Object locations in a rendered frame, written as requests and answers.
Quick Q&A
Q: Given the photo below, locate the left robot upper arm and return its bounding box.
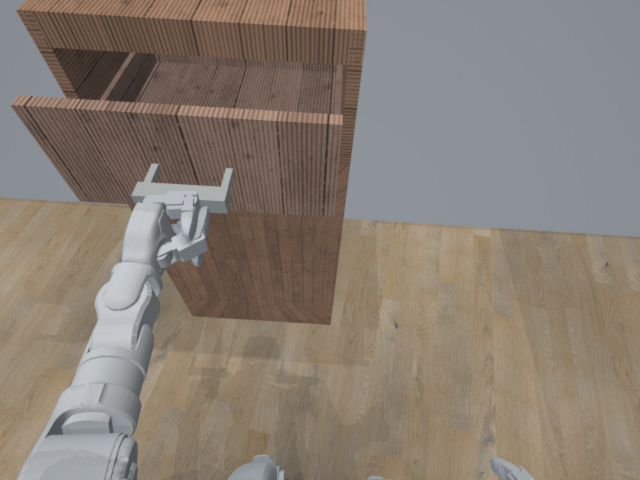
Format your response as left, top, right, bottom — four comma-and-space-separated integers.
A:
24, 433, 138, 480

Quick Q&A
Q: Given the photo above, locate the robot right hand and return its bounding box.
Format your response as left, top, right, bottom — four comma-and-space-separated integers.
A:
490, 457, 534, 480

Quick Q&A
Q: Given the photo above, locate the drawer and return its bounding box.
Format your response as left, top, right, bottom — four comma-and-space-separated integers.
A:
10, 52, 343, 217

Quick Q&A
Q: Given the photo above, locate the robot left shin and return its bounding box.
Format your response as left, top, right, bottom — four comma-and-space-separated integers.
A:
252, 455, 277, 467

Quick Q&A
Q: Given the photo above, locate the handle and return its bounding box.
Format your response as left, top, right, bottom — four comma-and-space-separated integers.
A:
131, 163, 234, 214

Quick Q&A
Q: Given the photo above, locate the cabinet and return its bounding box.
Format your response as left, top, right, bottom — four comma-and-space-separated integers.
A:
16, 0, 367, 325

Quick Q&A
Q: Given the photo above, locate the robot left hand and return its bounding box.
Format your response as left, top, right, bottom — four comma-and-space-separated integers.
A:
121, 191, 210, 277

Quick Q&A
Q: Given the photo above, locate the robot left forearm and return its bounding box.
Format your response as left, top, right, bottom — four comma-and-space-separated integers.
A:
17, 261, 163, 480

